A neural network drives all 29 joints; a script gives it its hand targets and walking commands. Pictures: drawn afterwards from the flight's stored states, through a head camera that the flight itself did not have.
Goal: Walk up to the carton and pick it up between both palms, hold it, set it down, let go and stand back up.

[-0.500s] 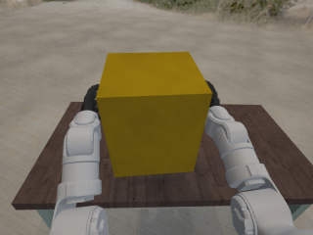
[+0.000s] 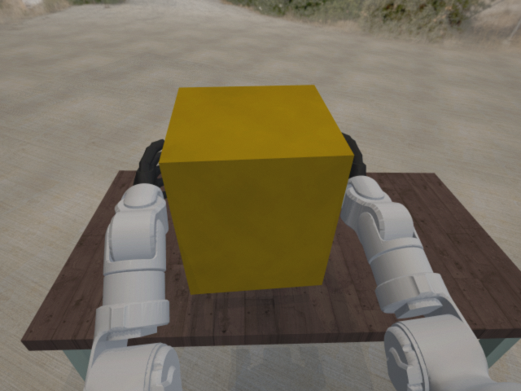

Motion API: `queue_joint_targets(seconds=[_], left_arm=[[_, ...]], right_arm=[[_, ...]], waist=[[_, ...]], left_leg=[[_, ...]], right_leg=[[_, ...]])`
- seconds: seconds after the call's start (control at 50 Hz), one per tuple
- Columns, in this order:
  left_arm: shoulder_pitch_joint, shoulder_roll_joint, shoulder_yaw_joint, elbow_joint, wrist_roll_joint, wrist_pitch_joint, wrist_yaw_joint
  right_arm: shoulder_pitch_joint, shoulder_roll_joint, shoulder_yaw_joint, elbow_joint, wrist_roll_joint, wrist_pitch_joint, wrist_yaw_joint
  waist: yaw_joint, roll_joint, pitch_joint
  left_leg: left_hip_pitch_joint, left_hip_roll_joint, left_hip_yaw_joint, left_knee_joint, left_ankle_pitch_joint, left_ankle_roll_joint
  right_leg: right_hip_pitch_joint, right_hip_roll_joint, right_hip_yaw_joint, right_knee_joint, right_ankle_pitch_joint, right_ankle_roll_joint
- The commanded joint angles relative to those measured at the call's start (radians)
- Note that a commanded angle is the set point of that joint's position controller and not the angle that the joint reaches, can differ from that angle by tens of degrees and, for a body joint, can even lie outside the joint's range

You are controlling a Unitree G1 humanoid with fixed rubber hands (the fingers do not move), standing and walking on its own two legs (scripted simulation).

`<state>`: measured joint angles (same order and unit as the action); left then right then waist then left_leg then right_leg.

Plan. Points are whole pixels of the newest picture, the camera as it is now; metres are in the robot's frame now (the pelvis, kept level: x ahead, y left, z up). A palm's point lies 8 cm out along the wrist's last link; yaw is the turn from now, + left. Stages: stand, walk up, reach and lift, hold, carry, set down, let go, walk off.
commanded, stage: hold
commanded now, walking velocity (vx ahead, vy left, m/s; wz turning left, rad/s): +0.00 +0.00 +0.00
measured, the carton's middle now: (252, 189) +0.38 +0.00 +0.18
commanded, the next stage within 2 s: none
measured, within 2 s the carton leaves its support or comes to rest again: neither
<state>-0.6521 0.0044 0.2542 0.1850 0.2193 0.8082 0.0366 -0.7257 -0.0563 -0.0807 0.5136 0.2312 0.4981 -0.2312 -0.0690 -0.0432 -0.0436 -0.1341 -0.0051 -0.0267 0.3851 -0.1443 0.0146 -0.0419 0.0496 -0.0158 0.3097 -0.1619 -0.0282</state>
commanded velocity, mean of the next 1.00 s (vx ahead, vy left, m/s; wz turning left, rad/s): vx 0.00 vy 0.00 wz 0.00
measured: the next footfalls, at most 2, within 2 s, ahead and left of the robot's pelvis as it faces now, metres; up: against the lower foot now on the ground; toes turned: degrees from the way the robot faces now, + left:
none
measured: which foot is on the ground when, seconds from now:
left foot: down 0.00-1.00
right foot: down 0.00-1.00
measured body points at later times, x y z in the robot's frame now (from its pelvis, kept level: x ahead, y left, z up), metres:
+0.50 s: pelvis +0.00 +0.00 +0.00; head -0.06 +0.03 +0.44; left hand +0.38 +0.16 +0.20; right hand +0.38 -0.15 +0.21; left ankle +0.05 +0.11 -0.75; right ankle +0.01 -0.10 -0.75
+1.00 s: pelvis +0.00 +0.00 +0.00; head -0.06 +0.03 +0.45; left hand +0.38 +0.16 +0.20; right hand +0.38 -0.14 +0.21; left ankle +0.05 +0.11 -0.75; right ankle +0.01 -0.10 -0.75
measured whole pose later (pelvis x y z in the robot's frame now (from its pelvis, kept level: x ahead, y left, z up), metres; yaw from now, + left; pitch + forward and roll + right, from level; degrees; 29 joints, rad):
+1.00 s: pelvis +0.00 +0.00 +0.00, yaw +0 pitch -6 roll -1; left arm -0.66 0.01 0.25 0.20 0.22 0.81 0.04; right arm -0.74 -0.06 -0.08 0.54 0.23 0.49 -0.23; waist -0.07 -0.05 -0.04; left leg -0.13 -0.01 -0.03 0.38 -0.14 0.02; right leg -0.04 0.05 -0.02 0.31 -0.16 -0.03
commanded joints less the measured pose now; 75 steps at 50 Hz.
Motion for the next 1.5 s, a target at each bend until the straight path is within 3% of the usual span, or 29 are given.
queue_joint_targets(seconds=[0.0, 0.16, 0.22, 0.24, 0.28, 0.34, 0.4, 0.42, 0.48, 0.52, 0.62, 0.64, 0.68, 0.7, 0.72, 0.76, 0.84, 0.92, 1.02, 1.1, 1.2, 1.22, 1.24, 1.26, 1.28, 1.3, 1.34, 1.46, 1.48], left_arm=[[-0.894, -0.566, -0.479, -0.187, -0.175, -0.097, -0.155], [-0.887, -0.594, -0.512, -0.208, -0.194, -0.107, -0.155], [-0.904, -0.592, -0.507, -0.242, -0.179, -0.103, -0.153], [-0.916, -0.579, -0.499, -0.196, -0.186, -0.107, -0.152], [-0.925, -0.597, -0.540, -0.257, -0.201, -0.110, -0.146], [-0.860, -0.584, -0.524, -0.247, -0.208, -0.104, -0.149], [-0.896, -0.557, -0.481, -0.204, -0.170, -0.098, -0.156], [-0.921, -0.578, -0.525, -0.277, -0.188, -0.106, -0.150], [-0.878, -0.569, -0.466, -0.206, -0.171, -0.099, -0.155], [-0.915, -0.563, -0.479, -0.204, -0.163, -0.094, -0.153], [-0.923, -0.609, -0.520, -0.201, -0.206, -0.110, -0.144], [-0.905, -0.579, -0.481, -0.160, -0.184, -0.104, -0.145], [-0.937, -0.587, -0.482, -0.177, -0.192, -0.109, -0.147], [-0.911, -0.577, -0.455, -0.145, -0.176, -0.104, -0.148], [-0.948, -0.595, -0.506, -0.210, -0.199, -0.112, -0.145], [-0.938, -0.590, -0.474, -0.164, -0.178, -0.108, -0.144], [-0.868, -0.583, -0.489, -0.201, -0.191, -0.100, -0.145], [-0.895, -0.581, -0.475, -0.196, -0.168, -0.102, -0.156], [-0.861, -0.601, -0.560, -0.283, -0.202, -0.097, -0.141], [-0.874, -0.566, -0.489, -0.199, -0.173, -0.093, -0.158], [-0.932, -0.601, -0.540, -0.268, -0.190, -0.106, -0.140], [-0.914, -0.595, -0.548, -0.239, -0.197, -0.103, -0.137], [-0.897, -0.578, -0.483, -0.201, -0.171, -0.096, -0.139], [-0.893, -0.582, -0.483, -0.197, -0.168, -0.098, -0.144], [-0.861, -0.587, -0.489, -0.184, -0.185, -0.096, -0.149], [-0.913, -0.595, -0.522, -0.205, -0.194, -0.103, -0.149], [-0.886, -0.594, -0.500, -0.203, -0.190, -0.104, -0.149], [-0.935, -0.592, -0.506, -0.184, -0.196, -0.106, -0.153], [-0.926, -0.590, -0.495, -0.173, -0.192, -0.106, -0.151]], right_arm=[[-0.987, 0.601, 0.386, -0.334, 0.125, -0.066, 0.136], [-1.020, 0.627, 0.415, -0.402, 0.146, -0.083, 0.132], [-0.968, 0.617, 0.382, -0.348, 0.140, -0.080, 0.136], [-1.016, 0.599, 0.372, -0.357, 0.124, -0.084, 0.139], [-0.987, 0.603, 0.386, -0.356, 0.125, -0.081, 0.136], [-1.001, 0.617, 0.437, -0.445, 0.154, -0.080, 0.122], [-0.981, 0.605, 0.403, -0.335, 0.138, -0.066, 0.131], [-0.968, 0.623, 0.411, -0.351, 0.145, -0.073, 0.134], [-1.015, 0.622, 0.412, -0.397, 0.148, -0.076, 0.130], [-0.979, 0.593, 0.393, -0.303, 0.140, -0.068, 0.139], [-1.052, 0.620, 0.386, -0.390, 0.133, -0.091, 0.145], [-1.023, 0.611, 0.380, -0.319, 0.118, -0.077, 0.144], [-1.026, 0.615, 0.383, -0.327, 0.118, -0.080, 0.143], [-1.033, 0.602, 0.382, -0.327, 0.119, -0.080, 0.146], [-1.039, 0.615, 0.387, -0.347, 0.127, -0.085, 0.149], [-1.032, 0.606, 0.373, -0.306, 0.121, -0.081, 0.150], [-0.991, 0.591, 0.390, -0.355, 0.143, -0.084, 0.136], [-0.989, 0.611, 0.388, -0.316, 0.137, -0.082, 0.136], [-0.985, 0.599, 0.429, -0.427, 0.163, -0.090, 0.132], [-1.001, 0.605, 0.398, -0.360, 0.128, -0.082, 0.134], [-1.007, 0.612, 0.413, -0.382, 0.151, -0.082, 0.144], [-0.999, 0.606, 0.411, -0.371, 0.136, -0.081, 0.142], [-1.022, 0.620, 0.419, -0.367, 0.139, -0.077, 0.144], [-1.001, 0.603, 0.406, -0.350, 0.145, -0.078, 0.144], [-1.017, 0.626, 0.416, -0.394, 0.146, -0.082, 0.137], [-1.030, 0.605, 0.403, -0.392, 0.135, -0.085, 0.141], [-1.020, 0.616, 0.414, -0.412, 0.144, -0.084, 0.134], [-1.028, 0.605, 0.368, -0.345, 0.115, -0.077, 0.137], [-1.071, 0.620, 0.390, -0.373, 0.130, -0.088, 0.140]], waist=[[-0.010, 0.079, -0.464], [-0.010, 0.078, -0.545], [-0.026, 0.124, -0.519], [-0.016, 0.090, -0.499], [-0.043, 0.103, -0.532], [-0.020, 0.076, -0.554], [-0.005, 0.082, -0.445], [-0.015, 0.119, -0.511], [0.002, 0.079, -0.498], [-0.010, 0.121, -0.466], [-0.013, 0.093, -0.550], [-0.008, 0.076, -0.492], [-0.018, 0.072, -0.523], [0.007, 0.067, -0.469], [-0.002, 0.087, -0.563], [0.004, 0.085, -0.488], [-0.017, 0.084, -0.522], [-0.005, 0.065, -0.465], [-0.031, 0.122, -0.574], [-0.014, 0.059, -0.444], [-0.008, 0.140, -0.547], [-0.023, 0.124, -0.515], [0.016, 0.073, -0.466], [0.011, 0.098, -0.467], [-0.001, 0.062, -0.503], [-0.023, 0.081, -0.543], [0.004, 0.072, -0.532], [-0.027, 0.071, -0.486], [-0.002, 0.075, -0.505]], left_leg=[[0.209, -0.015, 0.012, -0.044, 0.140, -0.015], [0.248, -0.012, 0.001, -0.021, 0.221, -0.021], [0.248, -0.009, 0.007, -0.021, 0.212, -0.041], [0.249, -0.006, -0.005, -0.036, 0.159, -0.024], [0.271, -0.003, -0.006, -0.020, 0.210, -0.032], [0.262, -0.021, 0.001, -0.002, 0.265, -0.025], [0.209, -0.019, 0.010, -0.037, 0.151, -0.017], [0.222, -0.014, 0.003, -0.026, 0.205, -0.024], [0.227, -0.015, 0.008, -0.026, 0.208, -0.014], [0.245, -0.010, 0.006, -0.033, 0.173, -0.026], [0.238, -0.004, -0.001, -0.030, 0.167, -0.028], [0.235, -0.012, 0.000, -0.041, 0.149, -0.023], [0.231, -0.007, 0.000, -0.038, 0.143, -0.018], [0.211, -0.015, 0.007, -0.052, 0.114, -0.013], [0.245, -0.005, -0.003, -0.034, 0.155, -0.025], [0.226, -0.004, -0.004, -0.053, 0.117, -0.022], [0.275, -0.012, 0.000, -0.013, 0.246, -0.032], [0.224, -0.013, 0.009, -0.039, 0.170, -0.015], [0.300, -0.006, -0.010, 0.007, 0.319, -0.052], [0.208, -0.017, 0.009, -0.039, 0.141, -0.010], [0.264, -0.009, -0.004, -0.015, 0.230, -0.039], [0.254, -0.010, -0.005, -0.019, 0.200, -0.043], [0.221, -0.012, 0.004, -0.034, 0.189, -0.021], [0.225, -0.008, -0.004, -0.033, 0.166, -0.026], [0.220, -0.012, 0.005, -0.025, 0.195, -0.012], [0.235, -0.014, 0.003, -0.026, 0.179, -0.027], [0.237, -0.013, 0.002, -0.026, 0.196, -0.021], [0.215, -0.008, 0.001, -0.039, 0.136, -0.022], [0.208, -0.010, -0.007, -0.041, 0.111, -0.007]], right_leg=[[0.010, 0.000, -0.005, -0.052, 0.131, 0.067], [0.030, 0.014, -0.010, -0.038, 0.203, 0.069], [0.031, 0.013, -0.010, -0.035, 0.198, 0.062], [-0.013, 0.008, -0.006, -0.052, 0.133, 0.063], [0.005, 0.010, -0.009, -0.043, 0.182, 0.064], [0.045, 0.010, -0.003, -0.035, 0.261, 0.070], [0.014, 0.002, -0.007, -0.051, 0.139, 0.066], [0.033, 0.004, -0.001, -0.034, 0.193, 0.062], [0.018, -0.001, 0.002, -0.045, 0.210, 0.074], [-0.008, 0.008, -0.009, -0.041, 0.140, 0.061], [0.001, 0.016, -0.014, -0.045, 0.143, 0.059], [-0.013, 0.010, -0.017, -0.057, 0.119, 0.066], [0.004, 0.004, -0.011, -0.055, 0.127, 0.065], [-0.020, 0.005, -0.008, -0.061, 0.087, 0.064], [0.004, 0.010, -0.007, -0.046, 0.138, 0.062], [-0.017, 0.009, -0.012, -0.057, 0.091, 0.062], [0.022, 0.005, 0.002, -0.050, 0.219, 0.069], [0.019, 0.008, -0.009, -0.049, 0.146, 0.066], [0.029, 0.017, -0.008, -0.035, 0.257, 0.068], [0.016, -0.002, -0.003, -0.056, 0.139, 0.069], [-0.002, 0.016, -0.012, -0.037, 0.177, 0.061], [-0.009, 0.011, -0.011, -0.043, 0.152, 0.063], [0.003, 0.011, -0.009, -0.048, 0.149, 0.065], [0.007, 0.009, -0.003, -0.051, 0.138, 0.061], [0.036, 0.008, -0.003, -0.045, 0.195, 0.063], [0.029, 0.009, -0.012, -0.043, 0.164, 0.066], [0.019, 0.012, -0.004, -0.048, 0.178, 0.064], [0.014, 0.010, -0.007, -0.050, 0.132, 0.061], [0.002, 0.002, -0.001, -0.049, 0.105, 0.065]])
